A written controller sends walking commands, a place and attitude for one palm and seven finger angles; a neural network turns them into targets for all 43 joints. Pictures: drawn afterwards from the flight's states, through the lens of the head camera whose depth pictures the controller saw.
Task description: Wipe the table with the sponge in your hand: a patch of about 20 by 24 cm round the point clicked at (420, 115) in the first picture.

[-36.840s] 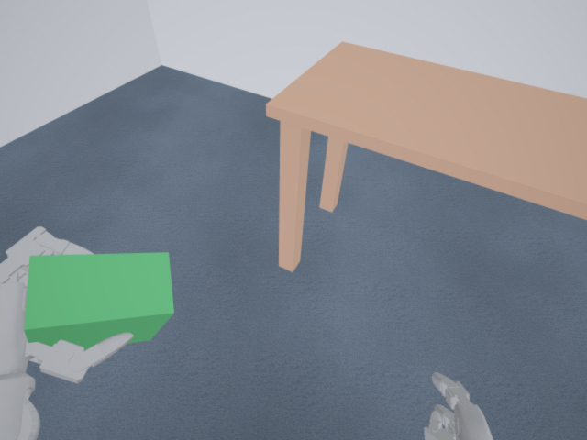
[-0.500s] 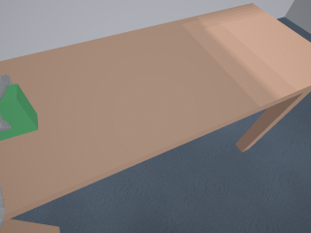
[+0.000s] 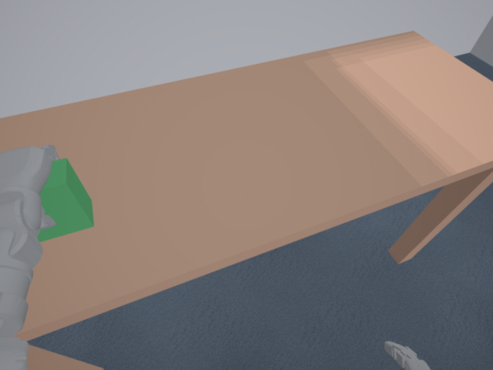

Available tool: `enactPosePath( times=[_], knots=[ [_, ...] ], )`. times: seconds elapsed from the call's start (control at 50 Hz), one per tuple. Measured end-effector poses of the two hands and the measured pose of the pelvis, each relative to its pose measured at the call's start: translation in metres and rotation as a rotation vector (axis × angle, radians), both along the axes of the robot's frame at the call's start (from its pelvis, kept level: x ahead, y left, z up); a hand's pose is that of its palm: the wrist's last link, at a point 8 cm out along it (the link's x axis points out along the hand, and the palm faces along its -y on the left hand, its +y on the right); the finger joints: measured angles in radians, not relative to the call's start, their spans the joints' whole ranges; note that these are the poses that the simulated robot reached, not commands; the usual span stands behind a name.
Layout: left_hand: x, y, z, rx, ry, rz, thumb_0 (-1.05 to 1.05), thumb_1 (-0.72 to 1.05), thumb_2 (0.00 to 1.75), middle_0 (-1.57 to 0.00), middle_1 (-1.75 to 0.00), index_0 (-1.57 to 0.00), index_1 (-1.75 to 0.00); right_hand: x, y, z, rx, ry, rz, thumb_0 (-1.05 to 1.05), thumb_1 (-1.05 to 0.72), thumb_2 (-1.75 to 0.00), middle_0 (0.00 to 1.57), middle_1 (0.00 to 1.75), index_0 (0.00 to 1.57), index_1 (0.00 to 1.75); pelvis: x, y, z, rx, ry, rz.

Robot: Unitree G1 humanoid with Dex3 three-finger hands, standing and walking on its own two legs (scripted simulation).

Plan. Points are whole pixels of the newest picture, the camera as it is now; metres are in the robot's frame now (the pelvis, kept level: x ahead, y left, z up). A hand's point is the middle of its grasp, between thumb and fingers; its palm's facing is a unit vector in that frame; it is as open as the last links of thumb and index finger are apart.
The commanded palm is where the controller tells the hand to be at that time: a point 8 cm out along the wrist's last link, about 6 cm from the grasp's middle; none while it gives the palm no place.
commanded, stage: wipe back along the first lane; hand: left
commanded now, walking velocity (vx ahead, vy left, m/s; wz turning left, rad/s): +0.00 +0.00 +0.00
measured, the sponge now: (46, 210) +0.34 +0.38 +0.03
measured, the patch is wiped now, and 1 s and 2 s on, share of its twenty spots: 0.95 0.95 0.95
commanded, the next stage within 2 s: lift the sponge slowly off the table in 0.78 s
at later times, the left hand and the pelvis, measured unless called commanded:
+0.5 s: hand (36, 220) +0.30 +0.35 +0.08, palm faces -0.03 -0.01 -1.00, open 10.4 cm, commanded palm +0.26 +0.34 +0.11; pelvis +0.01 -0.02 +0.00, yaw +0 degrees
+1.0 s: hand (39, 245) +0.26 +0.33 +0.08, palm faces -0.02 -0.02 -1.00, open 10.4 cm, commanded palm +0.23 +0.32 +0.12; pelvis +0.01 -0.02 +0.00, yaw +1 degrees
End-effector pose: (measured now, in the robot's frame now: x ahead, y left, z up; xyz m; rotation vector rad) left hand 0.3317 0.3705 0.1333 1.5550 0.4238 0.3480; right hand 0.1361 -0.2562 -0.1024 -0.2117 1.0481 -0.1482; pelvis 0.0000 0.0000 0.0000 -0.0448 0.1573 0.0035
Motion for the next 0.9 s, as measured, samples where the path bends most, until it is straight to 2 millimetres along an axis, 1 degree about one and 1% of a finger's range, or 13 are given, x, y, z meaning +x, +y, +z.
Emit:
enactPosePath(
  times=[0.12,0.3,0.58,0.74,0.9],
  knots=[
    [-0.013,-0.008,0.0,-0.006,-0.013,0.008,0.0,-0.51,1.03,-0.69,-1.33,-0.7,-1.34,0.009,0.0,0.0,0.011,-0.022,0.013,0.01,-0.91,-0.9,0.2,0.3,0.2,0.3,0.003,-0.004,0.001,0.004,-0.017,0.002],
    [-0.028,-0.016,0.001,-0.015,-0.002,0.016,0.0,-0.51,1.03,-0.68,-1.33,-0.7,-1.34,0.021,-0.002,0.002,0.022,-0.055,0.029,0.01,-0.9,-0.9,0.2,0.3,0.2,0.3,0.006,-0.011,0.002,0.009,-0.036,0.002],
    [-0.061,-0.031,0.001,-0.017,-0.025,0.018,0.0,-0.5,1.03,-0.68,-1.33,-0.69,-1.35,0.04,-0.01,0.005,0.024,-0.105,0.048,0.01,-0.91,-0.9,0.2,0.3,0.2,0.3,0.009,-0.019,0.003,0.015,-0.058,0.006],
    [-0.075,-0.039,0.0,-0.021,-0.029,0.024,0.0,-0.5,1.03,-0.67,-1.33,-0.69,-1.35,0.053,-0.007,0.01,0.032,-0.15,0.067,0.01,-0.91,-0.9,0.2,0.3,0.2,0.3,0.008,-0.022,0.003,0.018,-0.074,0.009],
    [-0.088,-0.048,-0.001,-0.023,-0.04,0.024,0.0,-0.5,1.03,-0.67,-1.34,-0.69,-1.35,0.061,0.0,0.013,0.047,-0.182,0.087,0.01,-0.91,-0.9,0.2,0.3,0.2,0.3,0.007,-0.023,0.004,0.02,-0.088,0.009]
  ],
)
